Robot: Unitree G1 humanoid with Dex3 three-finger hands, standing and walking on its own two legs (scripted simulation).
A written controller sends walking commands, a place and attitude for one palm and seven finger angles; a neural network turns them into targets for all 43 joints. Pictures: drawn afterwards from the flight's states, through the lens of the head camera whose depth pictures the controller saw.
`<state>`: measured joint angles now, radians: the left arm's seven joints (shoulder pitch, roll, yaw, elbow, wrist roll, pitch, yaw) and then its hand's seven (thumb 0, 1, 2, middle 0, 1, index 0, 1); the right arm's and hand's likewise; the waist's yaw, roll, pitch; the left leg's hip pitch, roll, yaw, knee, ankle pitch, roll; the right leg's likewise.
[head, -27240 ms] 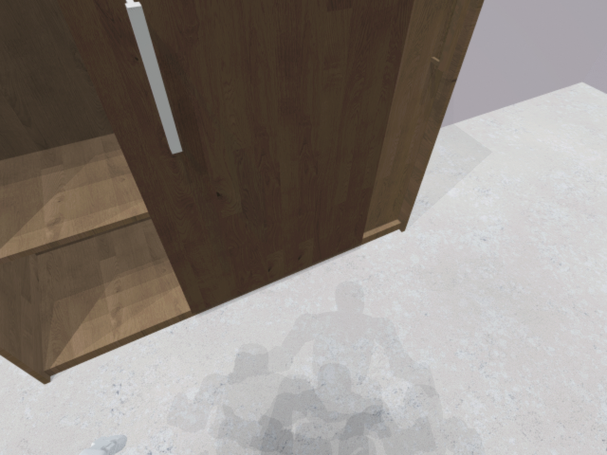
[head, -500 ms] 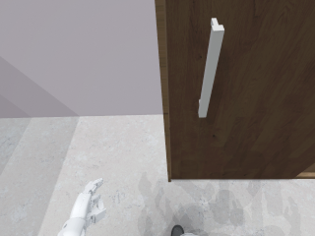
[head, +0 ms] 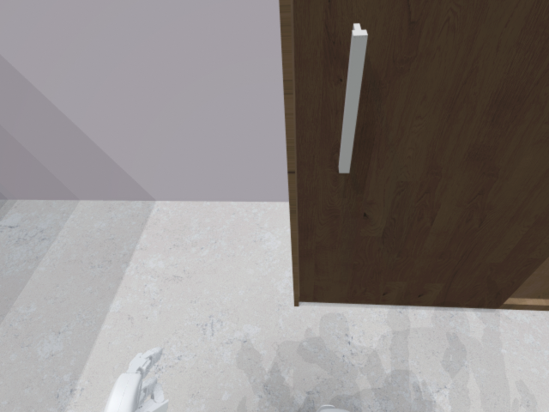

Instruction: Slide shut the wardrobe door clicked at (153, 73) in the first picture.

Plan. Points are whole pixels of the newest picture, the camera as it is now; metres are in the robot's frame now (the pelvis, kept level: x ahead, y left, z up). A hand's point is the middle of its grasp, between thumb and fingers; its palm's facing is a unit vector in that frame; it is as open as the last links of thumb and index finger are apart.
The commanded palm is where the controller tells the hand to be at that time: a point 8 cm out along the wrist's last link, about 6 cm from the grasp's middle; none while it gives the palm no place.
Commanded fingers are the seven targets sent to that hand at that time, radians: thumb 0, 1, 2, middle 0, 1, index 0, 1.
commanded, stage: stop stepping back and stand still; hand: right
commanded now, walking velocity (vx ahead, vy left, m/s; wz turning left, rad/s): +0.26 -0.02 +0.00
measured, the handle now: (349, 106) +0.61 -0.12 +0.14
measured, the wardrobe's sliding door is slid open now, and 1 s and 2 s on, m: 0.00 0.00 0.00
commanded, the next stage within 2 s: let the arm hang, fingers relaxed in 1.32 s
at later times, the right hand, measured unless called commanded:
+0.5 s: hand out of the picture +0.10 -0.34 +0.17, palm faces +0.57 +0.75 -0.34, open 7.4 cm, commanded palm +0.05 -0.35 +0.18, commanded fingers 0.00 -0.90 -0.90 0.20 0.30 0.20 0.30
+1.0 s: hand out of the picture +0.13 -0.39 +0.16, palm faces +0.52 +0.76 -0.38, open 7.4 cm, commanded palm +0.06 -0.41 +0.18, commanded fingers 0.00 -0.90 -0.90 0.20 0.30 0.20 0.30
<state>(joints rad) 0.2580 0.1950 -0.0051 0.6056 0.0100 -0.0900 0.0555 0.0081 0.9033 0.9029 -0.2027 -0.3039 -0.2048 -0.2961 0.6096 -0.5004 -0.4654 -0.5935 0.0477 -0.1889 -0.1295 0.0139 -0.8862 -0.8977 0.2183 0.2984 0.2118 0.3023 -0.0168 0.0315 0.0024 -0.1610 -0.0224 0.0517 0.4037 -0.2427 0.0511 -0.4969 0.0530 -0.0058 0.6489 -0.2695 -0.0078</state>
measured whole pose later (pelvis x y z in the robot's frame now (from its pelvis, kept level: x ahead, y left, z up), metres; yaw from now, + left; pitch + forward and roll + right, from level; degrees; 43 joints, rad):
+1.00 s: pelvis -0.06 -0.10 +0.00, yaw -5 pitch -2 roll +2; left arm 0.24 0.17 0.00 0.68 0.01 -0.13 0.06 0.01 0.91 0.90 -0.20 -0.30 -0.20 -0.30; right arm 0.47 -0.37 -0.41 -0.47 0.01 -0.21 -0.15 0.02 -0.89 -0.90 0.21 0.30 0.21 0.30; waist -0.01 0.04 0.04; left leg -0.26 0.00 0.00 0.62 -0.35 0.00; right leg -0.22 0.05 -0.02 0.49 -0.23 -0.09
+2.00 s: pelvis -0.06 -0.08 +0.01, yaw -5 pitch -1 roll +1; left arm 0.35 0.15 -0.01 1.10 0.01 0.03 0.03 0.01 0.91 0.90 -0.20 -0.30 -0.20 -0.30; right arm 0.31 -0.19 0.00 1.14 0.00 0.02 -0.02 0.00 -0.94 -0.90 0.21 0.30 0.20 0.30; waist 0.00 -0.02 0.07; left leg -0.17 -0.02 0.04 0.38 -0.20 0.02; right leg -0.22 0.04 0.00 0.43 -0.20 -0.06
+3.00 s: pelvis -0.02 -0.10 +0.01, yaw -4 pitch -1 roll +1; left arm 0.28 0.13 -0.01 1.14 0.01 -0.01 0.04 0.00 0.92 0.90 -0.20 -0.30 -0.20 -0.30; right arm 0.27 -0.13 0.00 1.15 0.00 -0.01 -0.03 0.00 -0.91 -0.90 0.20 0.30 0.20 0.30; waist 0.00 0.00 0.05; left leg -0.12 0.00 0.02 0.37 -0.24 0.00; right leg -0.15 0.06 -0.02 0.39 -0.23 -0.07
